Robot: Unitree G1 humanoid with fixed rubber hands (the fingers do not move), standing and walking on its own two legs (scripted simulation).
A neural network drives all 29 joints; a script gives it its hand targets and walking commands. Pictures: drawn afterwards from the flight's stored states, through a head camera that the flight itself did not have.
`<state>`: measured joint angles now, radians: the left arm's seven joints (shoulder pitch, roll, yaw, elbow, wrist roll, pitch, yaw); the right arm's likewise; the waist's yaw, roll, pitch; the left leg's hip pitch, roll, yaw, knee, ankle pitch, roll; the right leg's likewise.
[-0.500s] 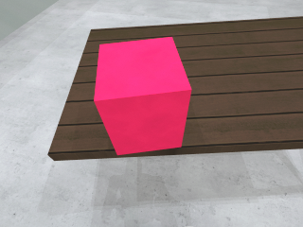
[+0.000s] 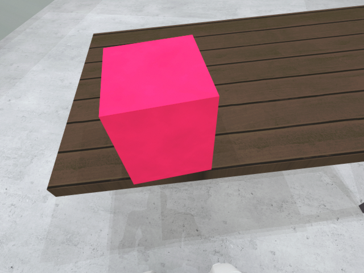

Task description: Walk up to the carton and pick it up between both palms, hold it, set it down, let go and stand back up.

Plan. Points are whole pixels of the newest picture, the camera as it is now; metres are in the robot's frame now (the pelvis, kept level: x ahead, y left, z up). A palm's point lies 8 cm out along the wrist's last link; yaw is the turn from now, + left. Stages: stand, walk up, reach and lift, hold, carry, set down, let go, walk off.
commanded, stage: walk up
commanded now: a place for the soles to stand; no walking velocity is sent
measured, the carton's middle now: (161, 113) +0.44 +0.07 +0.09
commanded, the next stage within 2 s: reach and lift in 0.88 s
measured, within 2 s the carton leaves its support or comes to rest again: neither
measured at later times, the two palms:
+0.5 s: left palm out of the picture +0.07 +0.24 -0.11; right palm out of the picture -0.02 -0.22 -0.13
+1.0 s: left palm out of the picture +0.10 +0.23 -0.10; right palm out of the picture +0.04 -0.25 -0.13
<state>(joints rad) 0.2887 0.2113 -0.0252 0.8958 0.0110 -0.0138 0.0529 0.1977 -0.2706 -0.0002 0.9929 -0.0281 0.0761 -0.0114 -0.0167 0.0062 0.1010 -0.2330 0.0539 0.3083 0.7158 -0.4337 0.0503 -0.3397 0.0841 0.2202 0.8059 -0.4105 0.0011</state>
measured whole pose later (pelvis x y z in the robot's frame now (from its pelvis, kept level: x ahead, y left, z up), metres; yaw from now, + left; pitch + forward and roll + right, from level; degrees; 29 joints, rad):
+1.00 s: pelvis -0.01 +0.00 +0.02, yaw -3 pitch -4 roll +1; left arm 0.04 0.22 -0.05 0.82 -0.05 0.49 0.02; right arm 0.10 -0.19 -0.11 0.96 -0.09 0.24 0.07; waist -0.01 0.01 0.15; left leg -0.14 0.07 0.31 0.56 -0.34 0.05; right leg -0.27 0.03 0.02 0.61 -0.27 -0.04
